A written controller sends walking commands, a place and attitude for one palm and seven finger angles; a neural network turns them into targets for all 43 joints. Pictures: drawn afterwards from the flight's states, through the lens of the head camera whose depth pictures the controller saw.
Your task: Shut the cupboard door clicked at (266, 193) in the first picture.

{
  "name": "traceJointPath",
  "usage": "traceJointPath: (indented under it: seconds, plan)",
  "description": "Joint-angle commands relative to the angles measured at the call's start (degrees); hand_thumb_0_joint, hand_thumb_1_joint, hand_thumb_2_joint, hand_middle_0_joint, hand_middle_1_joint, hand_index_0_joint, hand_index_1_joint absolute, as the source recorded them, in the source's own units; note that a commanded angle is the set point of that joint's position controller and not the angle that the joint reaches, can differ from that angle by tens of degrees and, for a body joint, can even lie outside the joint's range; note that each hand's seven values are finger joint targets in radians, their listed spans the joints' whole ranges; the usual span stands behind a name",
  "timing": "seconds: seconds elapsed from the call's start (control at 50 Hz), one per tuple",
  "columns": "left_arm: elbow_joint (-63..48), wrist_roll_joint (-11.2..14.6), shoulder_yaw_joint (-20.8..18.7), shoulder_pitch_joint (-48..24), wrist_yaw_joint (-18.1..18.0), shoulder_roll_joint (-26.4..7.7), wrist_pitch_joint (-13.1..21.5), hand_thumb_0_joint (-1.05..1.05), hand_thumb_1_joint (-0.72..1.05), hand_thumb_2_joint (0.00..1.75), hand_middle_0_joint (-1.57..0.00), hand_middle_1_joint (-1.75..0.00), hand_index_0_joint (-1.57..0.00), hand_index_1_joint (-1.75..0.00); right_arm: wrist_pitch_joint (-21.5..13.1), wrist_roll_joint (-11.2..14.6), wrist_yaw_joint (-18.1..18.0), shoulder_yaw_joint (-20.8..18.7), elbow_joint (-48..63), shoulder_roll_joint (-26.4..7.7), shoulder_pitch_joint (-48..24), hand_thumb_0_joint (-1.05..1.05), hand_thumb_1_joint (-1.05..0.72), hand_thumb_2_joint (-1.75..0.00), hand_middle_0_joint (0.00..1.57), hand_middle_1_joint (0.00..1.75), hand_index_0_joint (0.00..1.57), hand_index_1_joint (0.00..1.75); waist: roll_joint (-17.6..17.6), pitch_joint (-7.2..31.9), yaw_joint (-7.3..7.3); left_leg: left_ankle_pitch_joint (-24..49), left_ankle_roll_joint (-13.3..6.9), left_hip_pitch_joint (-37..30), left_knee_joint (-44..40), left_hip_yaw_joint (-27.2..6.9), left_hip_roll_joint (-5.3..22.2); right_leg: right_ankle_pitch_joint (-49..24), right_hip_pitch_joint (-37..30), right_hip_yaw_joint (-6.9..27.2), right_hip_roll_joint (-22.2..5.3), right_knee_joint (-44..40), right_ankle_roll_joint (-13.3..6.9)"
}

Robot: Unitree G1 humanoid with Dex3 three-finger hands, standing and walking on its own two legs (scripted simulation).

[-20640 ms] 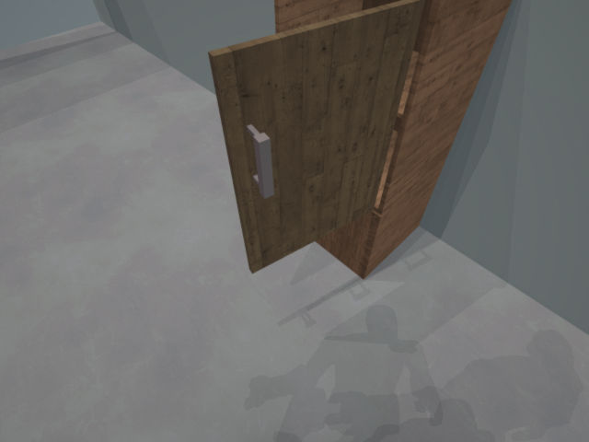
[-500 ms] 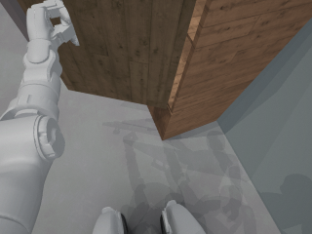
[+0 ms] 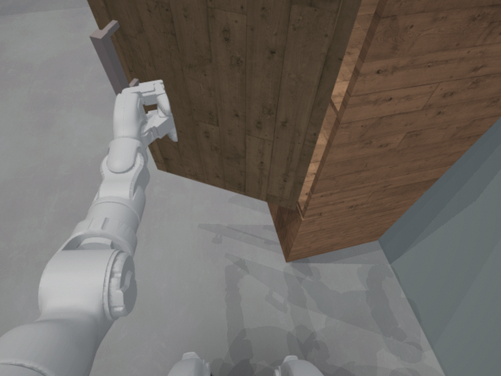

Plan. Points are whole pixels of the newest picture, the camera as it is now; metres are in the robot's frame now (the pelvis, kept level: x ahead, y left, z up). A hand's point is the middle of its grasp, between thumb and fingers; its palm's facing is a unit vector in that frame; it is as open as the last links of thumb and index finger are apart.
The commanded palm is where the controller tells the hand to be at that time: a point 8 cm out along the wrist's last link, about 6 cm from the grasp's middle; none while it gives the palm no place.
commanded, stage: draw the hand back to the body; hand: left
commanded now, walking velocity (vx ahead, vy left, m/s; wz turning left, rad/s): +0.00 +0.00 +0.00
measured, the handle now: (119, 63) +0.65 +0.19 +0.10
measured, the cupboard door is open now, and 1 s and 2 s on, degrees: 58 58 58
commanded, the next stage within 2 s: step back with the hand held close in 1.60 s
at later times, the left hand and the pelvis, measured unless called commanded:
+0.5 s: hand (107, 168) +0.38 +0.15 +0.15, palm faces -0.05 -1.00 -0.03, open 3.1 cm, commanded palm +0.34 +0.21 +0.16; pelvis +0.00 +0.00 +0.03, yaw +0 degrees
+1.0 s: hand out of the picture +0.25 +0.25 +0.19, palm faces +0.34 -0.89 -0.31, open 4.4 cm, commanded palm +0.20 +0.29 +0.21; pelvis +0.01 +0.01 +0.06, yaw +1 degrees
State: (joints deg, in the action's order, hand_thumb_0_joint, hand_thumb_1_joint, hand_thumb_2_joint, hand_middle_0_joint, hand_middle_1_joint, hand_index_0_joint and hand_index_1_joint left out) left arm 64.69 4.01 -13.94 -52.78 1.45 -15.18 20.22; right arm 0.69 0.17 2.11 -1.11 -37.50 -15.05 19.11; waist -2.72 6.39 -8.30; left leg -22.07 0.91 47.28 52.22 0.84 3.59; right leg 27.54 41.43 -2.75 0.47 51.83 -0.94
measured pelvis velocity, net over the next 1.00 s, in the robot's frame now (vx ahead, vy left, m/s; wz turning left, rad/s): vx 0.01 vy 0.01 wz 0.01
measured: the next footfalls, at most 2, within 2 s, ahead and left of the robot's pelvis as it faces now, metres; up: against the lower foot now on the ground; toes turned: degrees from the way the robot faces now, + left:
none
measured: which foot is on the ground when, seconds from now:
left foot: down 0.00-1.00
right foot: down 0.00-1.00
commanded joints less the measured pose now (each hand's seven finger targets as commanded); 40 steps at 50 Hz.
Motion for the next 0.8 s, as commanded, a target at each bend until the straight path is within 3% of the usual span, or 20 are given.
traceJointPath:
  seconds: [0.0, 0.04, 0.08, 0.12, 0.14, 0.2, 0.24, 0.26, 0.32, 0.36, 0.38, 0.44, 0.5, 0.52, 0.54, 0.58, 0.62, 0.64, 0.72, 0.78]
  plan:
    - [-10.1, 0.4, -0.6, -31.5, 0.5, -11.5, 4.3, 0.00, 0.90, 0.90, -1.30, -1.50, -1.30, -1.50, -0.7, -0.1, -0.9, -2.7, 1.3, -8.4, 10.9, 0.00, -0.90, -0.90, 0.20, 0.30, 0.20, 0.30, 1.9, 22.8, -3.75, 18.1, -2.8, -20.2, -2.0, -1.2, -3.1, -28.9, -4.1, 2.1, 1.8, -6.9, 1.2]
    - [-11.7, 1.0, -4.1, -24.4, 1.3, -14.5, 4.4, 0.00, 0.90, 0.90, -1.30, -1.50, -1.30, -1.50, -0.5, 0.0, -0.9, -2.8, 2.9, -8.9, 10.6, 0.00, -0.90, -0.90, 0.20, 0.30, 0.20, 0.30, 0.1, 27.0, -0.19, 20.0, -2.6, -22.2, -2.9, -0.8, -3.5, -30.3, -7.9, 2.0, 1.9, -6.6, 0.6]
    - [-16.2, 2.1, -4.7, -18.5, 2.8, -14.5, 4.3, 0.00, 0.90, 0.90, -1.30, -1.50, -1.30, -1.50, -0.2, 0.4, -0.9, -2.6, 5.0, -8.3, 9.1, 0.00, -0.90, -0.90, 0.20, 0.30, 0.20, 0.30, -0.6, 30.2, 2.16, 23.0, -2.6, -23.8, -3.6, 0.0, -3.6, -34.4, -12.3, 2.1, 1.8, -6.7, 0.6]
    - [-19.5, 2.9, -4.7, -12.0, 4.1, -14.7, 3.1, 0.00, 0.90, 0.90, -1.30, -1.50, -1.30, -1.50, 0.2, 0.9, -1.0, -2.4, 6.6, -8.1, 8.3, 0.00, -0.90, -0.90, 0.20, 0.30, 0.20, 0.30, 2.5, 28.6, 3.37, 23.0, -2.9, -22.4, -5.1, 0.7, -3.7, -37.3, -16.7, 2.0, 1.9, -7.6, 0.7]
    - [-20.2, 3.6, -4.8, -7.4, 4.8, -14.3, 2.2, 0.00, 0.90, 0.90, -1.30, -1.50, -1.30, -1.50, 0.4, 1.2, -1.2, -2.5, 7.4, -8.2, 8.0, 0.00, -0.90, -0.90, 0.20, 0.30, 0.20, 0.30, 3.8, 27.2, 3.81, 22.4, -3.1, -21.9, -5.8, 1.0, -3.9, -37.6, -17.9, 2.0, 1.9, -8.4, 0.9]
    - [-28.4, 5.9, -3.7, -5.4, 5.9, -13.3, 0.3, 0.00, 0.90, 0.90, -1.30, -1.50, -1.30, -1.50, 0.5, 2.3, -1.9, -2.4, 8.6, -7.9, 5.7, 0.00, -0.90, -0.90, 0.20, 0.30, 0.20, 0.30, 6.6, 22.1, 3.76, 18.4, -3.4, -22.1, -8.7, 1.8, -3.8, -36.0, -19.6, 2.1, 1.8, -11.5, 1.4]
    - [-36.1, 7.1, -2.9, -2.4, 6.5, -13.1, -0.1, 0.00, 0.90, 0.90, -1.30, -1.50, -1.30, -1.50, 0.0, 2.7, -2.5, -2.3, 9.4, -7.8, 4.0, 0.00, -0.90, -0.90, 0.20, 0.30, 0.20, 0.30, 3.7, 22.6, 4.80, 19.0, -3.6, -24.9, -9.7, 2.0, -4.1, -36.4, -21.9, 2.3, 1.7, -12.4, 1.2]
    - [-37.9, 7.5, -2.1, -2.3, 6.7, -12.5, -0.3, 0.00, 0.90, 0.90, -1.30, -1.50, -1.30, -1.50, -0.4, 3.0, -2.8, -2.1, 9.2, -7.4, 3.0, 0.00, -0.90, -0.90, 0.20, 0.30, 0.20, 0.30, 2.3, 21.0, 4.36, 18.3, -3.5, -26.3, -10.4, 2.0, -3.9, -35.0, -20.5, 2.2, 1.6, -13.2, 1.3]
    - [-41.8, 8.3, -0.6, 1.9, 7.6, -11.6, -1.2, 0.00, 0.90, 0.90, -1.30, -1.50, -1.30, -1.50, -1.4, 3.3, -3.5, -1.9, 8.7, -7.2, 0.9, 0.00, -0.90, -0.90, 0.20, 0.30, 0.20, 0.30, 3.2, 16.9, 4.63, 15.1, -3.5, -27.7, -12.4, 1.5, -3.7, -29.5, -19.7, 1.9, 1.7, -15.4, 1.3]
    - [-44.4, 8.8, 1.2, 4.5, 8.3, -10.2, -2.3, 0.00, 0.90, 0.90, -1.30, -1.50, -1.30, -1.50, -2.0, 3.7, -3.9, -1.4, 8.8, -7.0, -1.1, 0.00, -0.90, -0.90, 0.20, 0.30, 0.20, 0.30, 0.3, 14.4, 4.92, 14.2, -3.5, -29.3, -13.7, 1.3, -3.8, -27.1, -18.8, 1.7, 1.4, -16.4, 1.0]
    - [-45.1, 9.3, 1.1, 6.2, 8.6, -10.2, -3.0, 0.00, 0.90, 0.90, -1.30, -1.50, -1.30, -1.50, -2.3, 3.8, -4.1, -1.4, 8.9, -7.0, -1.9, 0.00, -0.90, -0.90, 0.20, 0.30, 0.20, 0.30, 1.7, 13.6, 5.15, 13.2, -3.5, -29.9, -14.2, 1.0, -3.7, -25.6, -18.7, 1.5, 1.5, -17.0, 1.1]
    - [-49.8, 10.1, 2.2, 10.6, 9.6, -9.3, -5.2, 0.00, 0.90, 0.90, -1.24, -1.44, -1.24, -1.44, -3.3, 4.1, -4.6, -1.0, 9.8, -7.1, -4.4, 0.00, -0.90, -0.90, 0.20, 0.30, 0.20, 0.30, 0.9, 13.0, 6.14, 13.3, -3.5, -32.2, -15.6, 0.7, -3.9, -24.6, -19.9, 1.2, 1.3, -17.9, 0.8]
    - [-53.0, 11.6, -0.1, 16.5, 10.4, -10.9, -7.6, 0.00, 0.90, 0.90, -1.16, -1.35, -1.16, -1.35, -4.1, 4.4, -4.9, -0.3, 11.1, -6.8, -7.8, 0.00, -0.90, -0.90, 0.20, 0.30, 0.20, 0.30, 2.7, 10.6, 7.84, 12.1, -3.2, -32.0, -17.6, 0.5, -4.0, -23.0, -21.5, 1.2, 0.9, -18.9, 0.8]
    - [-59.6, 5.0, 4.4, 17.4, 4.9, -11.1, -7.6, 0.00, 0.90, 0.90, -1.13, -1.32, -1.13, -1.32, -3.2, 4.2, -6.0, -0.1, 12.0, -4.8, -10.8, 0.00, -0.90, -0.90, 0.20, 0.30, 0.20, 0.30, 3.9, 8.6, 7.74, 12.3, -3.3, -34.7, -20.1, 1.1, -4.1, -21.1, -21.0, 3.2, -0.4, -23.5, 0.8]
    - [-59.4, 4.6, 4.4, 21.3, 2.1, -9.5, -8.8, 0.00, 0.90, 0.90, -1.11, -1.29, -1.11, -1.29, -2.8, 3.8, -6.8, 0.0, 11.8, -4.8, -10.9, 0.00, -0.90, -0.90, 0.20, 0.30, 0.20, 0.30, 6.8, 6.8, 7.39, 11.8, -3.5, -35.0, -21.1, 0.9, -3.8, -19.7, -21.8, 3.1, -0.5, -25.0, 1.1]
    - [-63.2, 3.0, 3.6, 25.3, -1.3, -10.3, -10.6, 0.00, 0.90, 0.90, -1.05, -1.23, -1.05, -1.23, -2.1, 3.7, -7.4, 0.3, 11.4, -5.0, -12.3, 0.00, -0.90, -0.90, 0.20, 0.30, 0.20, 0.30, 3.8, 5.8, 7.79, 12.4, -3.3, -37.8, -23.4, 0.8, -3.5, -19.6, -23.5, 2.3, -0.4, -26.2, 0.9]
    - [-66.7, 2.1, 2.4, 28.6, -3.2, -11.2, -11.9, 0.00, 0.90, 0.90, -1.00, -1.17, -1.00, -1.17, -1.8, 3.4, -7.7, 0.7, 11.6, -4.7, -13.6, 0.00, -0.90, -0.90, 0.20, 0.30, 0.20, 0.30, 3.9, 5.5, 8.18, 13.5, -3.3, -39.9, -25.3, 0.8, -3.3, -20.4, -25.9, 1.9, -0.3, -27.4, 0.8]
    - [-68.1, 1.8, 1.7, 31.0, -3.8, -12.2, -12.3, 0.00, 0.90, 0.90, -0.97, -1.14, -0.97, -1.14, -1.7, 3.3, -7.8, 0.8, 11.5, -4.8, -13.8, 0.00, -0.90, -0.90, 0.20, 0.30, 0.20, 0.30, 4.3, 5.6, 8.52, 14.3, -3.3, -40.6, -26.1, 0.8, -3.2, -20.7, -27.5, 1.9, -0.2, -28.3, 0.7]
    - [-75.1, 1.1, 1.3, 35.5, -5.3, -11.5, -13.6, 0.00, 0.90, 0.90, -0.86, -1.02, -0.86, -1.02, -1.9, 2.7, -7.6, 1.7, 11.7, -3.9, -15.6, 0.00, -0.90, -0.90, 0.20, 0.30, 0.20, 0.30, -1.2, 3.2, 8.82, 16.7, -2.8, -44.4, -29.0, 0.9, -3.1, -22.5, -29.9, 1.3, 0.0, -30.5, 0.3]
    - [-80.1, 0.8, 1.5, 40.3, -5.8, -11.0, -14.0, 0.00, 0.90, 0.90, -0.78, -0.93, -0.78, -0.93, -2.6, 2.2, -7.3, 1.8, 11.8, -3.8, -15.9, 0.00, -0.90, -0.90, 0.20, 0.30, 0.20, 0.30, -2.2, 2.6, 9.11, 17.9, -2.6, -46.5, -30.8, 0.5, -2.9, -22.9, -31.5, 0.9, 0.2, -31.8, 0.2]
